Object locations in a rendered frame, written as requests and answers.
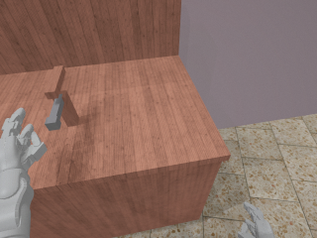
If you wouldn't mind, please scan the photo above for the robot left forearm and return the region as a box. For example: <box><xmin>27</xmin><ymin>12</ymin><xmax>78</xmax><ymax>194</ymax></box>
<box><xmin>0</xmin><ymin>169</ymin><xmax>35</xmax><ymax>238</ymax></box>

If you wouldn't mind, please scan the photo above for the robot left hand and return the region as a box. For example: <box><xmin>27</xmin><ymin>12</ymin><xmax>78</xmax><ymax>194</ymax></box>
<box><xmin>0</xmin><ymin>107</ymin><xmax>48</xmax><ymax>173</ymax></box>

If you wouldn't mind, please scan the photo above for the counter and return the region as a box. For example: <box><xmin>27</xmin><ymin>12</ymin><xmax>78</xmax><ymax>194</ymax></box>
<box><xmin>0</xmin><ymin>0</ymin><xmax>231</xmax><ymax>238</ymax></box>

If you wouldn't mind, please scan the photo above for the tap lever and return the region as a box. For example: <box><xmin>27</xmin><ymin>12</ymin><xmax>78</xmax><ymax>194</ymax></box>
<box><xmin>45</xmin><ymin>94</ymin><xmax>64</xmax><ymax>131</ymax></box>

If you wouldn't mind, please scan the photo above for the robot right hand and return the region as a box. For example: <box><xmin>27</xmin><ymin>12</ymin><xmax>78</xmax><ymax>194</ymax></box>
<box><xmin>238</xmin><ymin>201</ymin><xmax>275</xmax><ymax>238</ymax></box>

